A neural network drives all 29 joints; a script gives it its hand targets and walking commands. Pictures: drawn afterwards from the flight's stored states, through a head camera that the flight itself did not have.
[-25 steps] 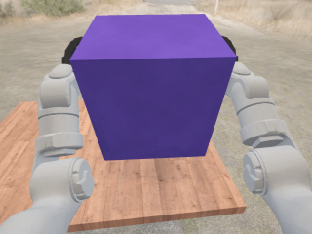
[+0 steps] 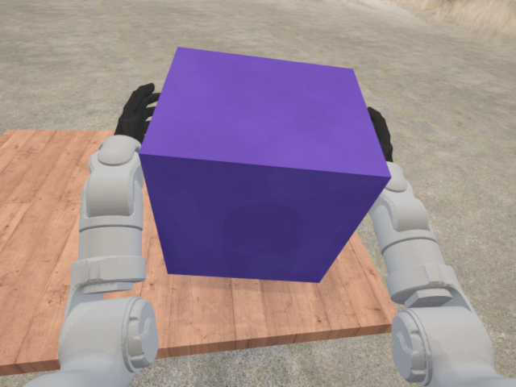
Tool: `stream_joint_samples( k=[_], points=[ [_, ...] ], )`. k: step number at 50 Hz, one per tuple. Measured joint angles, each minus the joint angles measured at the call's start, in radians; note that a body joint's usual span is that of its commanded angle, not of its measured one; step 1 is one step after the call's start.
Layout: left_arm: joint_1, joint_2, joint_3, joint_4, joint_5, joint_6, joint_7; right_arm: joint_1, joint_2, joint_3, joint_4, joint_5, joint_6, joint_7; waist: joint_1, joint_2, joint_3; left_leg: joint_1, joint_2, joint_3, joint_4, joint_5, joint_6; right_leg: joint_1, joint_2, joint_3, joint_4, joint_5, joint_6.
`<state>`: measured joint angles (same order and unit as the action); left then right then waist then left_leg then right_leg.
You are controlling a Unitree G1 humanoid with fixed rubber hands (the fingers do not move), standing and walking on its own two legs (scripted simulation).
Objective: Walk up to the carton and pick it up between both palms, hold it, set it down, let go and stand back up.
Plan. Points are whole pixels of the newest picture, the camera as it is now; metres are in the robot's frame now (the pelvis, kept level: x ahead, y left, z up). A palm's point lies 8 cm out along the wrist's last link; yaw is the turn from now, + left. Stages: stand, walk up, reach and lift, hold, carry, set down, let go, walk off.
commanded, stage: set down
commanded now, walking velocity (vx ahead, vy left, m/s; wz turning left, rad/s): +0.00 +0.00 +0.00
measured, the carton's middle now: (255, 176) +0.39 -0.02 +0.18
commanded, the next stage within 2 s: none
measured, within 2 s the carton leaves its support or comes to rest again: neither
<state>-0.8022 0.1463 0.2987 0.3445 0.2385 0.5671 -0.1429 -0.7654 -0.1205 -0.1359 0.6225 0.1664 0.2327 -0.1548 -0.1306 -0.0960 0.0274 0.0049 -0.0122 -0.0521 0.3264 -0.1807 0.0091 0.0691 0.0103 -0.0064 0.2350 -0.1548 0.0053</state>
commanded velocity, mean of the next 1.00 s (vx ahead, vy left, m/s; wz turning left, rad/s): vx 0.00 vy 0.00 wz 0.00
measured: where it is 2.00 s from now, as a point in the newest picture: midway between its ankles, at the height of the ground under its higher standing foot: outside the picture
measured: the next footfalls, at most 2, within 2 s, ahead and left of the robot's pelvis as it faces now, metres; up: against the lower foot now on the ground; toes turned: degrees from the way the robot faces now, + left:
none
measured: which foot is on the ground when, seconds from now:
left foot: down 0.00-1.00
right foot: down 0.00-1.00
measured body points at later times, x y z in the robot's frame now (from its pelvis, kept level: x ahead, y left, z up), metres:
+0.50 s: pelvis +0.00 +0.01 +0.00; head -0.03 +0.05 +0.45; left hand +0.43 +0.15 +0.22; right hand +0.37 -0.20 +0.20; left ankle +0.01 +0.11 -0.75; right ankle +0.00 -0.12 -0.75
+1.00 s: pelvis +0.01 +0.01 +0.00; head -0.01 +0.05 +0.45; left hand +0.45 +0.14 +0.19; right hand +0.37 -0.21 +0.16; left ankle +0.01 +0.11 -0.75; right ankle +0.00 -0.12 -0.75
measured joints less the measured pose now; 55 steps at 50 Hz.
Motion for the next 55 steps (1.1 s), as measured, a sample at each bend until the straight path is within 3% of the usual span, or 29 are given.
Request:
stream_joint_samples(
  k=[7, 23, 55],
  points=[
    [-0.021, -0.015, 0.019, 0.050, 0.014, -0.023, -0.003, -0.001, -0.007, -0.003, 0.022, -0.020, -0.009, 0.004, 0.014, 0.013, -0.004, 0.002, 0.000, 0.023, -0.013, 0.006, 0.006, -0.011, -0.002, 0.018, 0.000, 0.006, 0.005],
    [-0.058, 0.002, 0.031, 0.182, 0.022, -0.097, -0.030, 0.026, 0.060, -0.091, 0.055, -0.115, -0.060, 0.008, 0.014, 0.003, 0.010, -0.002, -0.008, 0.028, -0.030, 0.019, 0.013, -0.018, -0.015, 0.007, -0.006, 0.011, 0.011],
    [-0.032, 0.022, 0.010, 0.290, -0.005, -0.211, -0.053, 0.122, 0.112, -0.115, -0.009, -0.158, -0.091, -0.019, -0.004, 0.003, 0.029, -0.022, -0.004, 0.053, -0.015, -0.004, 0.020, -0.032, -0.018, 0.005, -0.014, 0.006, 0.018]
  ],
)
